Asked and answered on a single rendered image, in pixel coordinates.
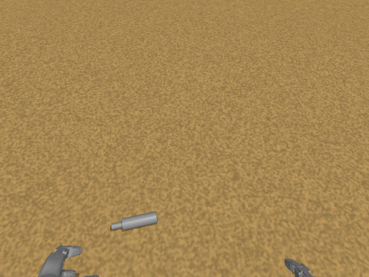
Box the right robot hand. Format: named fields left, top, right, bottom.
left=285, top=259, right=315, bottom=277

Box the left robot hand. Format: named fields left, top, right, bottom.
left=38, top=245, right=99, bottom=277

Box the bottle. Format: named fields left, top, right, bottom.
left=111, top=211, right=157, bottom=230

